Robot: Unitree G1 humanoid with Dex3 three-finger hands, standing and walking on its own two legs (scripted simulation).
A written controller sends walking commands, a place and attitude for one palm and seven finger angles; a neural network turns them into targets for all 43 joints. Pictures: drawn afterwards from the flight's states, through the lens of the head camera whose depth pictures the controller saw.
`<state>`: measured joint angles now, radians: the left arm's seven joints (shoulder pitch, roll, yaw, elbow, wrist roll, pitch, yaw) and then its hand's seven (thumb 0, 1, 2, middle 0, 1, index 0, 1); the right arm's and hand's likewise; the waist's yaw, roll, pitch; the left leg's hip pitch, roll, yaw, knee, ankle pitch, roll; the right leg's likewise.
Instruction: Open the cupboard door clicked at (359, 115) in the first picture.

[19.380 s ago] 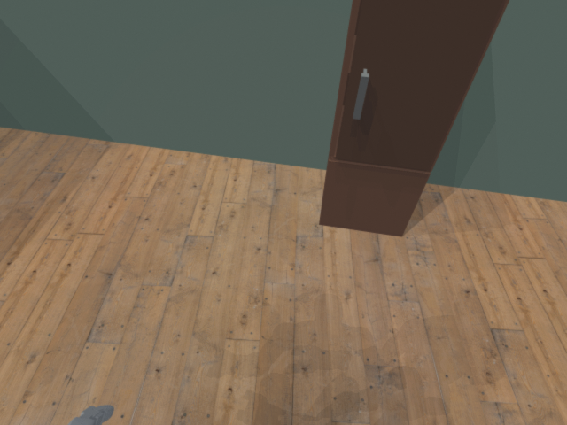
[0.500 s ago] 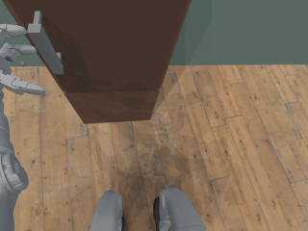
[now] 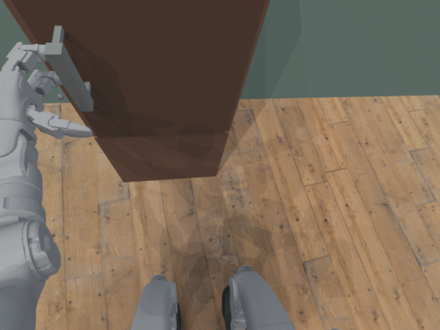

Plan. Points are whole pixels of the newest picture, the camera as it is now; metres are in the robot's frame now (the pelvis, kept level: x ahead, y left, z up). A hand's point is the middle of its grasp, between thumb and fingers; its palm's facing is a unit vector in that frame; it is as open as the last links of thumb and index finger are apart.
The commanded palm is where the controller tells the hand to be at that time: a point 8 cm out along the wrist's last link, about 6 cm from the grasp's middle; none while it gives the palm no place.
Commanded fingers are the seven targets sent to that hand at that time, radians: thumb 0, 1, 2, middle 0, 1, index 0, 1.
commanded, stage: slide the fingers in behind the handle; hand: left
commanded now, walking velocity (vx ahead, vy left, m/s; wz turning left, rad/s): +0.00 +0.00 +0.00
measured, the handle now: (73, 72) +0.55 +0.22 +0.04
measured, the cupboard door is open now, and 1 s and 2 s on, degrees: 0 0 3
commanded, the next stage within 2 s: close the thumb around the handle in 0.86 s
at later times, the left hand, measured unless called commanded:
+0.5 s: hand (77, 96) +0.50 +0.21 +0.04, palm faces +0.05 -1.00 -0.02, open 13.9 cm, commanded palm +0.48 +0.24 +0.04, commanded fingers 0.00 -0.50 0.30 -0.30 -1.20 -0.30 -1.20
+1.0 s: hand (78, 96) +0.50 +0.21 +0.04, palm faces +0.05 -1.00 -0.04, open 13.9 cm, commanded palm +0.48 +0.24 +0.04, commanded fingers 0.00 -0.33 0.37 -0.31 -1.22 -0.31 -1.22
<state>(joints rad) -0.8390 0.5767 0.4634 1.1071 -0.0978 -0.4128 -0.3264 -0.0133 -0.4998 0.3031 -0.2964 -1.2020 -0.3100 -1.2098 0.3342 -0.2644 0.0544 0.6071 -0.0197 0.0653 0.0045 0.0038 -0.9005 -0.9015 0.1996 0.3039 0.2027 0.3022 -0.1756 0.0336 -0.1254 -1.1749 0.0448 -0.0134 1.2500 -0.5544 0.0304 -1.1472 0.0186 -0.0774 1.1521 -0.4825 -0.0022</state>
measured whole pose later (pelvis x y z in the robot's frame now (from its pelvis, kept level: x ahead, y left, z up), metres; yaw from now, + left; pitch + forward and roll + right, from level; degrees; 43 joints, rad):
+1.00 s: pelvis +0.00 +0.00 +0.00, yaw +0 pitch +27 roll -4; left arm -0.82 0.50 0.43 1.10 -0.09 -0.46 -0.25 -0.01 -0.50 0.30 -0.30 -1.20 -0.31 -1.21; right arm 0.33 -0.26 0.04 0.61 -0.03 0.07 0.01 0.00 -0.90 -0.90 0.20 0.30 0.20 0.30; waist -0.17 0.03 -0.13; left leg -1.15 0.04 0.00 1.24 -0.56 0.03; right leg -1.13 0.02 -0.07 1.15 -0.49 0.00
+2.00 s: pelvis +0.01 +0.00 +0.01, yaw +0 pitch +25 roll -3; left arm -0.68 0.42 0.39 0.97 -0.12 -0.47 -0.20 0.02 0.71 0.78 -0.30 -1.32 -0.32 -1.34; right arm 0.34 -0.25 0.03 0.61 -0.02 0.08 0.03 0.01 -0.90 -0.90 0.20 0.30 0.20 0.30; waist -0.15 0.04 -0.14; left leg -1.09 0.04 0.01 1.20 -0.55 0.03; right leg -1.09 0.02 -0.05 1.13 -0.48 0.00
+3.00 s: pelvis +0.02 -0.05 +0.02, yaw +5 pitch +18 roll +1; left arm 0.14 -0.09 -0.24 0.20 0.14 -0.37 0.59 0.02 0.64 0.77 -0.32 -1.31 -0.36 -1.33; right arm 0.16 -0.18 0.00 0.57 -0.09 -0.08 0.03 0.01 -0.90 -0.90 0.20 0.30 0.20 0.30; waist -0.01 0.03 -0.19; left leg -0.91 0.01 -0.05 1.14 -0.55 -0.05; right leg -0.91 -0.01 -0.11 1.15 -0.56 -0.07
